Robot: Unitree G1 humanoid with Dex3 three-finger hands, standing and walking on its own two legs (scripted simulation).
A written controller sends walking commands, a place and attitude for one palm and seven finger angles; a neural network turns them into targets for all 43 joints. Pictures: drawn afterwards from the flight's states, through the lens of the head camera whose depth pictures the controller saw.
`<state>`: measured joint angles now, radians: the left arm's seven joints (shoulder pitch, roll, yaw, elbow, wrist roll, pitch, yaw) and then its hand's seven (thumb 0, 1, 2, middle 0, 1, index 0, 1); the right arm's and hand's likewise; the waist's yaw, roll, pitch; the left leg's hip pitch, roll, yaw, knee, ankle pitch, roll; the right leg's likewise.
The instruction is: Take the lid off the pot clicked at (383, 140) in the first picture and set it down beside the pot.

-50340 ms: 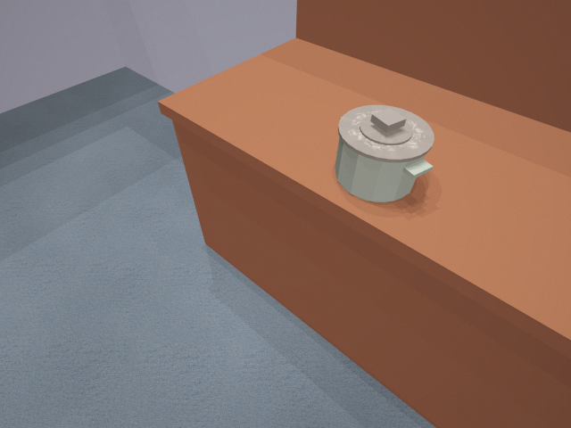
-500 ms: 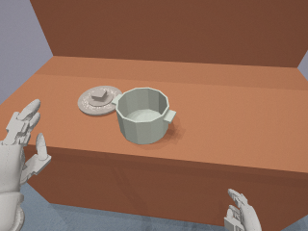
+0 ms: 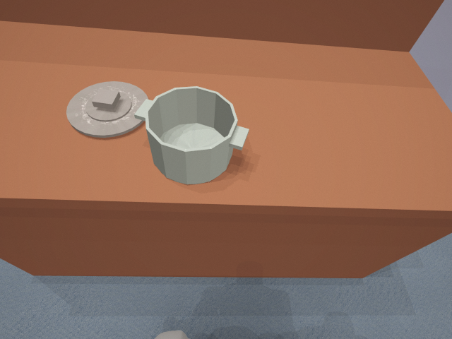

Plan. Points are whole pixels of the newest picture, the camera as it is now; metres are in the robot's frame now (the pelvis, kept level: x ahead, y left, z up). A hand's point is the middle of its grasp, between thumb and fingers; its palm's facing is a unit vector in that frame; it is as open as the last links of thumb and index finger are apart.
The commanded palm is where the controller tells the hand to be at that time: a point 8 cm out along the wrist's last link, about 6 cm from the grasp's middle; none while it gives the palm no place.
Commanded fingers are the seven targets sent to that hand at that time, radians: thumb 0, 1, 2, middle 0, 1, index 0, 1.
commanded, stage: come to a stop and stand still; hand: left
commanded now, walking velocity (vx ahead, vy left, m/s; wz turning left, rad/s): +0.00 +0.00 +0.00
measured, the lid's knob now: (106, 98) +0.61 +0.32 +0.00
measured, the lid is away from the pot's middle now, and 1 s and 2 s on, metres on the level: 0.24 0.24 0.24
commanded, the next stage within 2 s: look again from close up in 0.36 s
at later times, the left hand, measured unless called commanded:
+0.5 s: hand out of the picture +0.02 +0.17 -0.18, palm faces -0.01 -0.99 -0.13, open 7.3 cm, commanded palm none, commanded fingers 0.00 0.90 0.90 -0.20 -0.30 -0.20 -0.30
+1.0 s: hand out of the picture +0.02 +0.16 -0.18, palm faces -0.03 -0.99 -0.14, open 7.4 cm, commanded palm none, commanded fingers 0.00 0.90 0.90 -0.20 -0.30 -0.20 -0.30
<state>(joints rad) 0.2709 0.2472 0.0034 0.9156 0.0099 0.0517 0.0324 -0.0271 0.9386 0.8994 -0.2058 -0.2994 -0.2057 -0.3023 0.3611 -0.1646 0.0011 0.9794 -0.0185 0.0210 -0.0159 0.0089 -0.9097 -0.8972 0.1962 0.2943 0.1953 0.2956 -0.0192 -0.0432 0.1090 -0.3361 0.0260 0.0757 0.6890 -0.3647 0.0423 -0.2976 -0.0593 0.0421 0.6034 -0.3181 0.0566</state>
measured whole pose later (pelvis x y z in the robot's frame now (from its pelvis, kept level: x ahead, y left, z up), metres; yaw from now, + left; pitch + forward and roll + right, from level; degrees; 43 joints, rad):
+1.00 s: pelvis +0.02 -0.01 +0.01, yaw -2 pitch +0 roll +0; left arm 0.27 0.18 -0.02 1.08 0.02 0.01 0.04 0.00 0.90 0.90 -0.20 -0.30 -0.20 -0.30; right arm 0.24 -0.13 -0.01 1.09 -0.01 -0.01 -0.03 0.00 -0.94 -0.90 0.20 0.29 0.20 0.30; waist 0.01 -0.07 0.08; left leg -0.20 0.02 0.11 0.52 -0.31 0.03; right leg -0.19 -0.07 0.07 0.47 -0.27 0.08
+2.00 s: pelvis +0.01 -0.01 +0.02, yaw -1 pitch -1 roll +0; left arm 0.30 0.15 -0.02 1.11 0.02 0.00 0.05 0.00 0.90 0.90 -0.20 -0.30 -0.20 -0.30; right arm 0.28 -0.09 -0.01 1.14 0.00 -0.02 -0.04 0.02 -0.94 -0.90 0.20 0.29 0.20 0.30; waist 0.01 -0.07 0.07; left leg -0.20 0.02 0.11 0.50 -0.29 0.03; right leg -0.19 -0.06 0.06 0.45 -0.25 0.08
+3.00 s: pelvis +0.02 +0.00 +0.02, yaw -1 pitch +0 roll -1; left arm 0.32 0.14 -0.02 1.11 0.02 0.00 0.05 0.00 0.91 0.90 -0.20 -0.30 -0.20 -0.30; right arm 0.29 -0.08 -0.01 1.15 0.00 -0.03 -0.04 0.02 -0.94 -0.90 0.20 0.29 0.20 0.30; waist 0.01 -0.07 0.07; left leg -0.21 0.02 0.10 0.50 -0.30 0.03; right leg -0.18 -0.07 0.06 0.43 -0.25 0.08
